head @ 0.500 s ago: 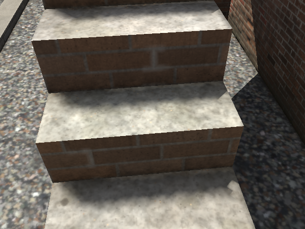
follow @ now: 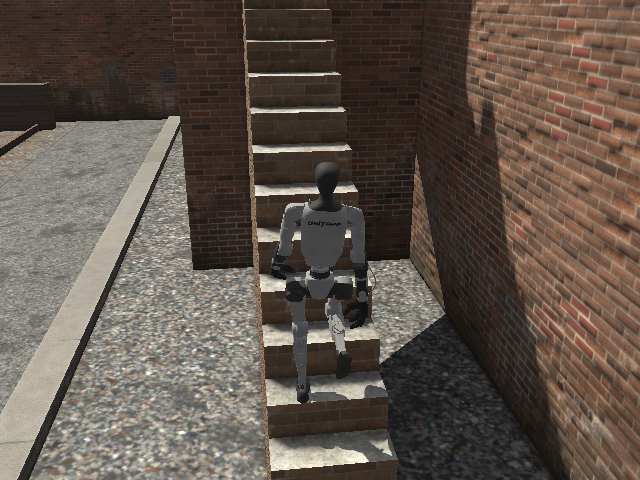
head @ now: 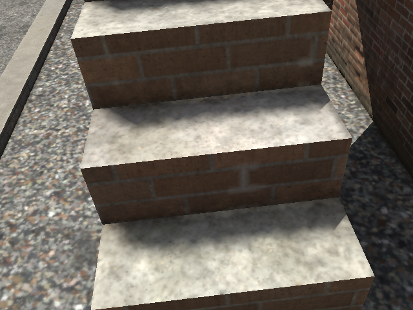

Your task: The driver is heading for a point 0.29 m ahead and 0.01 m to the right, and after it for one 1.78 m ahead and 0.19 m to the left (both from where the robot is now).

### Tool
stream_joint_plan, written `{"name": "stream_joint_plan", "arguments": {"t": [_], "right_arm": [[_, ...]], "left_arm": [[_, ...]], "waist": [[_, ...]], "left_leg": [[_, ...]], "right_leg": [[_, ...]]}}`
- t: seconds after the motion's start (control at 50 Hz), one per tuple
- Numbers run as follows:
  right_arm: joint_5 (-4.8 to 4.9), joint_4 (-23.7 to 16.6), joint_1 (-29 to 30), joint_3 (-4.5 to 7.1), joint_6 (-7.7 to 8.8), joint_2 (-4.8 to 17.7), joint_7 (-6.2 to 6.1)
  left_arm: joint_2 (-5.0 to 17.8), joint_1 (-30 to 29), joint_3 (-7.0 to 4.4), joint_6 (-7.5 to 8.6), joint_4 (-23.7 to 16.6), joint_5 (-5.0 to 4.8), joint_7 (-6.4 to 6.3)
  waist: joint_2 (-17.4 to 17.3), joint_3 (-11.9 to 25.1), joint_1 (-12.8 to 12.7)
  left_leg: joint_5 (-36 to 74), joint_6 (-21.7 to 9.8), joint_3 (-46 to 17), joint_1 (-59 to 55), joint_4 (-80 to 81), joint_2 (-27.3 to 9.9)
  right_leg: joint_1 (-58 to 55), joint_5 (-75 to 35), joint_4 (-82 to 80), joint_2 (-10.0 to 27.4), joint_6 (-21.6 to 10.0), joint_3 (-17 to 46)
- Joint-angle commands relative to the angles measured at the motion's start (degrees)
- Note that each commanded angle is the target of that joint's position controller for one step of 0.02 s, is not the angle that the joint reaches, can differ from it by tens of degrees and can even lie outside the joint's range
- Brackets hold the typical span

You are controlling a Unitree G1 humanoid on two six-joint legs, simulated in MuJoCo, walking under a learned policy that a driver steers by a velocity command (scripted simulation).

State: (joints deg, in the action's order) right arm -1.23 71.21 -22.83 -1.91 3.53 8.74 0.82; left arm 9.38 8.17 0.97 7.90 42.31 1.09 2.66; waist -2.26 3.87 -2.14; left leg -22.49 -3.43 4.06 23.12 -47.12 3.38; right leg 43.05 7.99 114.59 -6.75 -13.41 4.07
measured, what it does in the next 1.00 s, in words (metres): climbs: right foot, then left foot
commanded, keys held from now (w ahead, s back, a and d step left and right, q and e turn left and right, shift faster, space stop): w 1.00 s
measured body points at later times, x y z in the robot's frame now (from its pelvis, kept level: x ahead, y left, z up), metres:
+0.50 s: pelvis +0.18 -0.07 +0.04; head +0.20 -0.10 +0.49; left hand +0.28 +0.14 -0.10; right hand +0.20 -0.35 -0.11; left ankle +0.08 +0.03 -0.41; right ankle +0.09 -0.22 -0.70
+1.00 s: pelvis +0.25 -0.02 +0.07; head +0.35 +0.01 +0.51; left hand +0.32 +0.30 -0.05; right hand +0.39 -0.26 -0.08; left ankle +0.03 +0.05 -0.56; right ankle +0.09 -0.09 -0.65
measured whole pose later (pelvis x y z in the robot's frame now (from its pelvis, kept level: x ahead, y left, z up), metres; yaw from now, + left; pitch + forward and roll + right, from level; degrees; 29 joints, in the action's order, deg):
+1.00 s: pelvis +0.25 -0.02 +0.07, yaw +1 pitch +8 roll +2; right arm 5.7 58.8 -6.7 0.4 0.3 14.7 -1.2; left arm 20.5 6.3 -3.9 2.8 43.4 -0.5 1.0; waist 3.9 -5.5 -14.2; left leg -23.6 5.3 3.3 16.1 -60.4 5.9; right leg 7.8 -5.7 27.4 -0.9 -7.2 -4.1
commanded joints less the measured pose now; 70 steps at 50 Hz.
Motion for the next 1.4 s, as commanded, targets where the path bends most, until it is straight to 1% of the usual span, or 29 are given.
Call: {"name": "stream_joint_plan", "arguments": {"t": [0.02, 0.2, 0.3, 0.34, 0.38, 0.42, 0.44, 0.52, 0.56, 0.62, 0.64, 0.68, 0.74, 0.78, 0.84, 0.88, 0.94, 0.96, 0.98, 1.02, 1.08, 1.12, 1.16, 1.18, 1.2, 1.26, 1.3, 1.34, 1.4], "right_arm": [[2.46, -2.5, 5.7, -1.04, 2.49, -1.9, 1.98], [0.98, -1.9, -8.8, -0.19, 3.74, 0.6, 0.14], [5.06, -5.6, -7.3, 1.75, 0.07, 4.0, -0.75], [4.0, -6.9, -8.4, 4.31, 1.16, 14.5, -2.41], [3.43, -8.8, -2.4, 3.6, 1.69, 9.8, -1.37], [4.73, -14.7, -0.9, 2.88, 4.17, -2.5, -2.14], [6.28, -17.3, 8.2, 4.34, 4.95, 1.7, -1.93], [6.48, -41.0, 37.8, 1.63, 3.4, -1.2, -1.68], [4.48, -45.1, 41.7, 1.18, 4.73, 4.7, -1.41], [1.83, -47.3, 37.7, -0.97, 1.94, 3.3, 1.34], [0.82, -44.8, 28.7, -1.58, 0.99, 4.6, 2.76], [3.13, -35.1, 20.3, 1.88, -4.78, 10.4, -0.22], [-2.13, -32.8, 36.1, -0.47, -5.86, 12.2, 0.14], [0.83, -18.6, 17.7, -0.06, -4.33, 12.0, 0.21], [0.85, -12.3, 16.8, 3.47, -5.56, 16.6, 0.67], [1.97, -10.5, 2.2, 7.13, -4.8, 25.4, -2.85], [5.68, -22.7, 31.4, 6.7, -3.42, 25.0, -2.43], [5.85, -24.6, 40.0, 5.77, -1.08, 23.9, -2.04], [9.97, -25.1, 40.1, 5.62, 1.27, 19.6, -2.55], [14.13, -36.1, 43.9, 5.84, 4.53, 13.0, -6.4], [13.27, -45.3, 67.7, 1.28, 10.99, 5.5, -3.18], [10.2, -47.3, 55.6, 1.71, 7.95, 13.2, -0.69], [6.27, -51.1, 32.3, 1.18, 0.29, 16.6, 3.22], [6.02, -49.4, 21.1, 3.13, -3.3, 18.8, 2.54], [5.14, -39.6, 19.8, 5.03, -4.76, 19.7, 1.6], [1.45, -21.6, 18.8, 2.13, -0.07, 17.6, 4.62], [-3.23, -6.0, -13.7, 4.8, -3.17, 21.2, -0.42], [-2.55, -3.4, -40.3, 6.8, -5.82, 21.0, -4.48], [3.43, -19.0, -0.2, 8.11, -4.56, 29.4, -7.82]], "left_arm": [[0.1, 5.9, 1.42, -0.66, 0.3, -1.88, -1.5], [-0.8, -16.3, 0.84, -3.19, -6.0, -6.45, -2.76], [-3.8, -14.8, 3.49, -2.74, -6.7, -4.71, -0.92], [6.7, 2.5, -1.46, -3.88, -0.9, -7.58, -0.9], [8.5, 9.6, -2.59, -4.85, 6.5, -4.85, -2.17], [9.7, 19.3, -0.99, -6.84, 10.4, -0.79, -3.36], [7.7, 27.7, -0.93, -8.12, 13.5, 1.47, -3.8], [5.0, 16.2, 0.18, -5.78, 24.7, 4.29, -4.07], [4.3, 40.0, 0.56, -5.98, 30.9, 0.68, -4.59], [4.0, 26.3, 0.33, -6.39, 25.1, -1.0, -7.71], [5.9, 8.2, 0.49, -6.22, 18.2, -2.97, -7.81], [12.6, 13.8, -1.88, -3.12, 15.8, -1.95, -6.35], [9.6, 22.8, -3.83, -4.02, 16.1, -5.33, -1.94], [9.0, 15.5, -7.07, -2.96, 6.5, -8.75, -5.6], [11.7, -5.2, -7.5, -0.97, -5.6, -7.31, -2.99], [17.4, -6.8, -7.45, -2.08, -4.8, -4.62, -1.17], [24.8, 24.3, -9.11, -8.08, 2.2, -3.61, -2.16], [25.7, 32.9, -10.09, -9.17, 7.1, -1.85, -3.91], [19.9, 24.0, -8.13, -8.09, 11.6, -0.42, -2.24], [15.9, 25.2, -3.39, -4.78, 23.4, 7.68, -1.36], [17.5, 65.1, -6.38, -5.9, 33.5, 6.35, -6.59], [26.5, 51.2, -7.39, -8.39, 27.9, 3.05, -9.55], [25.2, 3.2, -6.23, -8.08, 8.1, -2.52, -10.32], [27.9, -6.5, -6.9, -5.42, 1.7, -4.63, -9.96], [24.1, -8.2, -6.75, -5.69, -1.3, -2.22, -9.38], [9.8, 2.5, -6.3, -2.47, -6.6, -6.89, -7.31], [7.8, -14.4, -4.26, 2.18, -17.0, -13.01, -5.71], [9.5, -30.9, -1.6, 2.17, -17.0, -13.84, -1.7], [21.3, -21.5, -2.97, -5.8, -23.2, -10.26, 0.53]], "waist": [[5.3, -8.0, -4.8], [-6.7, -8.0, 5.9], [-2.2, -3.3, 3.5], [-12.3, 6.1, -1.8], [-7.9, 0.9, -1.9], [16.0, 17.0, -2.1], [11.4, 22.2, -8.7], [16.5, -4.7, -2.7], [18.6, -2.1, -8.3], [7.8, 7.0, 3.2], [3.9, 8.6, 13.8], [18.1, 9.1, 8.7], [-12.3, -6.0, -1.9], [-22.7, 8.8, 0.0], [-16.6, -1.2, -0.2], [-9.9, 8.1, 3.3], [-3.7, 26.8, -19.2], [10.0, 14.7, -29.4], [33.2, 0.3, -25.3], [40.0, 1.0, -11.6], [2.6, 5.6, -22.8], [7.8, 20.0, -10.4], [9.2, 28.6, 17.6], [9.4, 26.7, 21.5], [-2.0, 18.2, 18.8], [-15.1, -13.6, 1.9], [-11.2, 6.7, 9.3], [-4.2, 14.6, 19.3], [-15.2, 27.7, -2.9]], "left_leg": [[-2.1, -7.3, -21.5, 0.7, 29.7, -15.1], [6.3, -10.2, -15.0, -22.9, 34.6, -20.3], [50.3, -7.1, -3.3, -15.7, 28.5, -8.8], [70.3, -6.5, -8.2, -27.1, 15.1, -12.1], [37.0, -4.9, -6.1, -16.3, -5.1, -4.8], [-13.7, -1.9, -3.2, 29.4, -50.7, 3.9], [-9.6, -0.7, -2.7, 36.8, -69.5, 3.4], [-22.7, -3.2, -5.9, 67.6, -108.9, 1.4], [-24.1, -3.1, -6.1, 75.2, -98.9, 3.1], [-24.3, -4.0, -3.1, 48.8, -58.8, -3.1], [-12.6, -4.7, -5.4, 10.4, -14.7, -3.1], [8.6, -1.9, -13.2, -23.2, 22.8, -1.1], [74.8, -1.4, -6.8, -31.9, 57.9, -14.1], [151.5, -0.5, -2.2, -62.0, 12.7, -28.1], [89.9, -0.9, 0.0, -58.7, 24.5, -18.1], [124.1, 6.6, -3.7, -74.3, 20.7, -10.1], [108.8, 16.2, -0.7, -55.7, 6.4, -6.2], [85.8, 17.5, 4.1, -50.4, -12.2, 4.5], [-1.2, 10.6, 1.2, -18.2, -45.0, 11.1], [-54.6, 5.8, -6.1, 67.4, -122.4, 15.8], [-58.7, -3.4, 3.0, 132.9, -134.0, 16.4], [-54.5, -3.1, 3.9, 107.0, -112.0, 9.1], [-33.4, -4.6, -8.1, 32.4, -16.6, -1.8], [-13.5, -1.7, -18.0, 6.0, 19.1, -3.4], [23.6, -3.4, -17.9, -13.6, 36.5, -7.5], [117.0, -6.0, -11.1, -47.1, 66.6, -23.5], [175.2, 3.8, -7.9, -99.9, 11.4, -28.9], [188.6, 14.7, -6.9, -118.4, 4.4, -18.1], [179.0, 22.5, 1.0, -75.0, 9.3, 2.3]], "right_leg": [[10.9, -0.3, 1.4, 2.8, 1.2, 3.5], [31.8, 7.1, -6.2, 8.6, 6.5, -3.2], [-8.6, 11.6, -63.9, 7.4, 8.2, -18.0], [-30.2, -2.6, -99.7, 5.6, 8.9, -11.7], [-44.0, -21.9, -114.5, 13.1, 11.4, -9.8], [-83.6, -111.8, -75.4, 35.5, 10.1, 2.3], [-83.5, -96.4, -81.4, 36.3, 6.6, 4.7], [-62.6, -44.2, -99.6, 32.9, 3.5, 5.8], [-89.7, -74.6, -91.6, 29.2, 2.2, 14.3], [-77.9, -62.9, -94.0, 22.9, 8.0, 6.8], [-54.4, -76.3, -91.2, 16.9, 11.7, -1.3], [-39.8, -65.1, -95.4, 21.8, 6.9, 6.7], [-16.1, 36.1, -21.8, -6.6, 9.7, -5.5], [18.2, 45.5, 10.1, -5.9, 10.0, -1.4], [45.8, 41.0, 6.4, 4.4, 8.7, -13.5], [40.1, 40.5, -7.2, 1.3, 9.2, -21.0], [-27.0, 1.7, -92.8, 6.0, 9.3, -2.7], [-33.8, -11.6, -115.6, 4.3, 10.6, -6.4], [-49.6, -40.1, -129.6, 13.0, 3.0, 2.1], [-101.7, -123.2, -94.1, 30.7, 0.2, 5.6], [-151.4, -150.3, -76.4, 30.3, 5.9, 7.7], [-144.1, -157.8, -71.4, 23.7, 10.7, 4.3], [-91.6, -114.5, -67.2, 12.2, 16.4, -2.9], [-73.4, -83.1, -66.7, 15.4, 12.3, 3.2], [-55.7, -36.7, -57.8, 9.6, 14.6, -1.7], [18.5, 58.8, 40.9, -14.4, 13.6, -14.2], [75.8, 64.8, 68.8, -8.9, 8.6, -13.4], [90.7, 60.3, 57.3, -6.3, 6.3, -24.3], [4.2, 43.4, -39.1, -2.3, 11.1, -20.5]]}}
